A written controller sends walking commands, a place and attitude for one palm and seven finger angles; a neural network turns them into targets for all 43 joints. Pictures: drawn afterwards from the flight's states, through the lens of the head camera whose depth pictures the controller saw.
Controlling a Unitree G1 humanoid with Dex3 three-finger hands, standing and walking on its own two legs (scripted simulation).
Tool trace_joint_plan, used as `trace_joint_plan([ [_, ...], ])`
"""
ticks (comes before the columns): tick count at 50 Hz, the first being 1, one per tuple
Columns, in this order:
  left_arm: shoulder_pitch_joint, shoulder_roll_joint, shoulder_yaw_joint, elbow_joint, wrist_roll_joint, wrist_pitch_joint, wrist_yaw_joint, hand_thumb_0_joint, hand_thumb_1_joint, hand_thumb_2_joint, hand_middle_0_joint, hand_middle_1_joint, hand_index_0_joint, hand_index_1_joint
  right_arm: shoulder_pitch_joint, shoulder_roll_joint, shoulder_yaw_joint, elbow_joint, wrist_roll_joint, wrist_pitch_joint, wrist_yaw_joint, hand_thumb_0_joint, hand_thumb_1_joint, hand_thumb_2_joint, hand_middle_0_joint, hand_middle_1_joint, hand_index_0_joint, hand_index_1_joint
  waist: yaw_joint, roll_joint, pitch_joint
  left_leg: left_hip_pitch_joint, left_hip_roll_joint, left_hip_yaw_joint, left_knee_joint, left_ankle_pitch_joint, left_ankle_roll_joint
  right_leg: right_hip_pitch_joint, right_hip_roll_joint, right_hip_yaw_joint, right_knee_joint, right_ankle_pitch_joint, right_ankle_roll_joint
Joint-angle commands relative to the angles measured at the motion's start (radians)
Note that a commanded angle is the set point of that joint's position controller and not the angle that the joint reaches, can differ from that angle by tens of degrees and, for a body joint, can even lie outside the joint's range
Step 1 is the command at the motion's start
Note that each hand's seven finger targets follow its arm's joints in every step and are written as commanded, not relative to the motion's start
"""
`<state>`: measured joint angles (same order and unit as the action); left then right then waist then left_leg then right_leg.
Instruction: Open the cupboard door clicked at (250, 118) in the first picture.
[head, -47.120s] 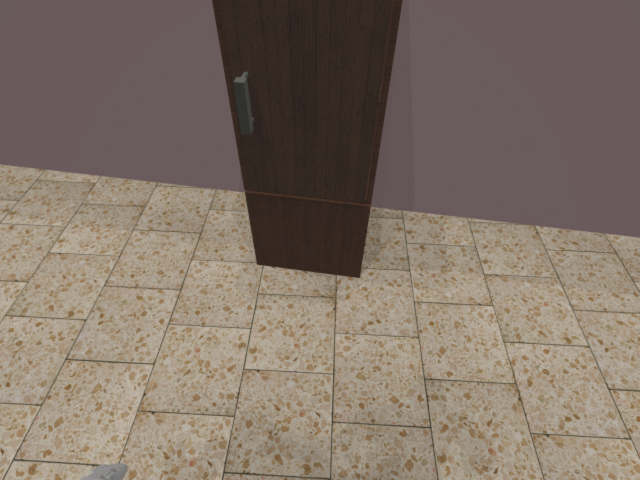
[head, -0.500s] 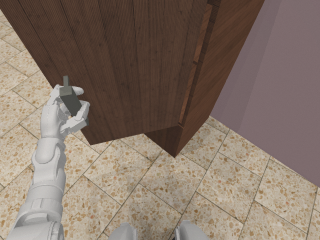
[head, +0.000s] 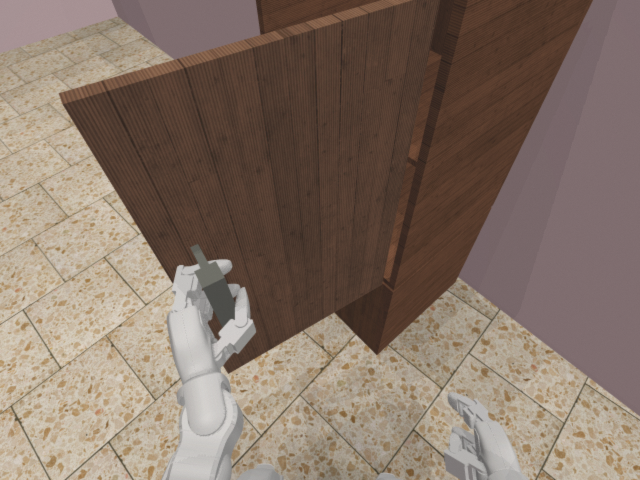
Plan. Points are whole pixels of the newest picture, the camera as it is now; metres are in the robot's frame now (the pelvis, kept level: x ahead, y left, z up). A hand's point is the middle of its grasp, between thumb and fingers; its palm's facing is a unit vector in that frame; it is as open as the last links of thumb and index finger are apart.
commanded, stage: pull the door open along its arc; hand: left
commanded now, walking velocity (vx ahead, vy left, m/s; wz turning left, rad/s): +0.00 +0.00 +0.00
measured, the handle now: (216, 292) +0.34 +0.16 +0.03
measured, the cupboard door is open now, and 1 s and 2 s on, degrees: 81 88 94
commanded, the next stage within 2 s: open thumb and fingers to let go in 0.18 s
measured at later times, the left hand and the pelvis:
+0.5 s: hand (273, 347) +0.27 +0.07 +0.04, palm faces +0.38 -0.92 -0.01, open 7.0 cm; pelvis -0.01 -0.01 -0.01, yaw +2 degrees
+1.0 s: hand (264, 340) +0.27 +0.08 +0.04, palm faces +0.33 -0.95 +0.00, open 14.4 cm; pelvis -0.01 +0.02 -0.01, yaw +1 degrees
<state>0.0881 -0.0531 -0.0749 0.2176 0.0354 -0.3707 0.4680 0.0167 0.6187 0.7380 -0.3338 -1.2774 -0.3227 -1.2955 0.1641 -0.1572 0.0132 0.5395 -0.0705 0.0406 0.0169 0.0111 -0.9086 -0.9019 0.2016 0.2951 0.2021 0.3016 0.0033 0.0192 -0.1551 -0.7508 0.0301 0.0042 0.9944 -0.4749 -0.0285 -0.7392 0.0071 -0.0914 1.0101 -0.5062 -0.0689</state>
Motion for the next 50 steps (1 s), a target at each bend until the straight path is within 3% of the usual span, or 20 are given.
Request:
trace_joint_plan([
  [1,0.036,0.020,0.010,-0.248,0.001,-0.069,0.007,0.000,0.900,0.900,-0.400,-1.350,-0.400,-1.350,-0.005,-0.110,-0.046,-0.129,0.004,-0.056,-0.007,0.000,-0.900,-0.900,0.200,0.300,0.200,0.300,0.008,-0.095,-0.221,0.063,-0.049,0.001,-0.083,0.256,0.034,0.287,-0.049,0.139,-0.190,0.546,0.077],
  [5,0.153,-0.030,-0.057,-0.297,0.010,-0.065,0.007,0.000,0.900,0.900,-0.400,-1.350,-0.400,-1.350,-0.010,-0.107,-0.045,-0.144,0.004,-0.080,0.001,0.000,-0.900,-0.900,0.200,0.300,0.200,0.300,0.002,-0.131,-0.205,0.042,-0.051,-0.007,-0.081,0.241,0.031,0.307,-0.064,0.157,-0.201,0.577,0.087],
  [6,0.134,-0.023,-0.064,-0.311,0.019,-0.068,0.012,0.000,0.900,0.900,-0.400,-1.350,-0.400,-1.350,-0.013,-0.109,-0.047,-0.142,0.002,-0.085,-0.001,0.000,-0.900,-0.900,0.200,0.300,0.200,0.300,-0.007,-0.139,-0.199,0.034,-0.050,-0.010,-0.074,0.227,0.032,0.294,-0.069,0.169,-0.206,0.557,0.089],
  [11,0.166,-0.103,-0.178,-0.354,0.081,-0.069,0.039,0.000,0.900,0.900,-0.400,-1.350,-0.400,-1.350,-0.018,-0.099,-0.044,-0.147,-0.009,-0.130,-0.002,0.000,-0.900,-0.900,0.200,0.300,0.200,0.300,-0.020,-0.140,-0.202,0.013,-0.055,-0.021,-0.043,0.204,0.033,0.250,-0.079,0.179,-0.196,0.516,0.085],
  [13,0.127,-0.107,-0.187,-0.363,0.083,-0.067,0.051,0.000,0.900,0.900,-0.400,-1.350,-0.400,-1.350,-0.020,-0.100,-0.043,-0.140,-0.006,-0.144,-0.005,0.000,-0.900,-0.900,0.200,0.300,0.200,0.300,-0.025,-0.117,-0.198,0.007,-0.057,-0.024,-0.032,0.182,0.032,0.222,-0.080,0.183,-0.200,0.458,0.081],
  [14,0.031,-0.074,-0.159,-0.341,0.084,-0.065,0.065,0.000,0.900,0.900,-0.400,-1.350,-0.400,-1.350,-0.018,-0.105,-0.043,-0.120,-0.007,-0.145,-0.012,0.000,-0.900,-0.900,0.200,0.300,0.200,0.300,-0.047,-0.145,-0.174,-0.007,-0.054,-0.029,-0.019,0.165,0.034,0.192,-0.080,0.188,-0.211,0.415,0.082],
  [18,0.025,-0.068,-0.132,-0.312,0.067,-0.062,0.076,0.000,0.620,0.780,-0.380,-1.320,-0.380,-1.320,-0.027,-0.103,-0.045,-0.118,-0.004,-0.150,-0.020,0.000,-0.900,-0.900,0.200,0.300,0.200,0.300,-0.023,-0.129,-0.202,-0.014,-0.060,-0.025,-0.018,0.139,0.032,0.200,-0.089,0.206,-0.226,0.329,0.083],
  [19,0.021,-0.072,-0.141,-0.298,0.070,-0.054,0.073,0.000,0.550,0.750,-0.375,-1.313,-0.375,-1.313,-0.026,-0.104,-0.044,-0.119,-0.004,-0.149,-0.021,0.000,-0.900,-0.900,0.200,0.300,0.200,0.300,-0.027,-0.151,-0.201,-0.017,-0.060,-0.027,-0.018,0.140,0.033,0.206,-0.090,0.211,-0.233,0.334,0.086],
  [25,-0.034,-0.073,-0.133,-0.283,0.052,-0.038,0.067,0.000,0.130,0.570,-0.345,-1.268,-0.345,-1.268,-0.033,-0.105,-0.042,-0.120,-0.001,-0.142,-0.025,0.000,-0.900,-0.900,0.200,0.300,0.200,0.300,-0.026,-0.150,-0.207,-0.008,-0.057,-0.027,-0.025,0.141,0.035,0.205,-0.088,0.198,-0.230,0.330,0.088],
  [31,-0.080,-0.079,-0.133,-0.270,0.055,-0.037,0.070,0.000,-0.290,0.390,-0.315,-1.222,-0.315,-1.222,-0.038,-0.106,-0.039,-0.123,0.000,-0.131,-0.022,0.000,-0.900,-0.900,0.200,0.300,0.200,0.300,-0.021,-0.128,-0.209,0.017,-0.056,-0.026,-0.033,0.149,0.037,0.177,-0.071,0.162,-0.212,0.297,0.075],
  [34,-0.061,-0.107,-0.153,-0.262,0.063,-0.026,0.078,0.000,-0.500,0.300,-0.300,-1.200,-0.300,-1.200,-0.030,-0.108,-0.040,-0.135,0.000,-0.130,-0.016,0.000,-0.900,-0.900,0.200,0.300,0.200,0.300,-0.014,-0.113,-0.218,0.047,-0.054,-0.027,-0.049,0.177,0.040,0.161,-0.047,0.109,-0.183,0.310,0.059],
  [36,-0.069,-0.127,-0.176,-0.264,0.069,-0.021,0.082,0.000,-0.500,0.300,-0.300,-1.200,-0.300,-1.200,-0.038,-0.108,-0.037,-0.141,0.000,-0.128,-0.012,0.000,-0.900,-0.900,0.200,0.300,0.200,0.300,-0.018,-0.089,-0.208,0.062,-0.052,-0.023,-0.052,0.179,0.041,0.134,-0.038,0.089,-0.173,0.292,0.053],
  [47,-0.128,-0.184,-0.223,-0.258,0.087,0.023,0.117,0.000,-0.500,0.300,-0.208,-0.650,-0.208,-0.650,-0.045,-0.113,-0.035,-0.147,0.000,-0.130,-0.003,0.000,-0.900,-0.900,0.200,0.300,0.200,0.300,-0.016,-0.064,-0.221,0.088,-0.045,-0.033,-0.069,0.184,0.040,0.091,-0.011,0.038,-0.142,0.228,0.033],
  [50,-0.155,-0.180,-0.218,-0.241,0.088,0.034,0.122,0.000,-0.500,0.300,-0.183,-0.500,-0.183,-0.500,-0.051,-0.115,-0.034,-0.143,0.002,-0.128,-0.002,0.000,-0.900,-0.900,0.200,0.300,0.200,0.300,-0.018,-0.072,-0.193,0.082,-0.042,-0.039,-0.075,0.169,0.038,0.076,-0.009,0.032,-0.144,0.198,0.031],
])
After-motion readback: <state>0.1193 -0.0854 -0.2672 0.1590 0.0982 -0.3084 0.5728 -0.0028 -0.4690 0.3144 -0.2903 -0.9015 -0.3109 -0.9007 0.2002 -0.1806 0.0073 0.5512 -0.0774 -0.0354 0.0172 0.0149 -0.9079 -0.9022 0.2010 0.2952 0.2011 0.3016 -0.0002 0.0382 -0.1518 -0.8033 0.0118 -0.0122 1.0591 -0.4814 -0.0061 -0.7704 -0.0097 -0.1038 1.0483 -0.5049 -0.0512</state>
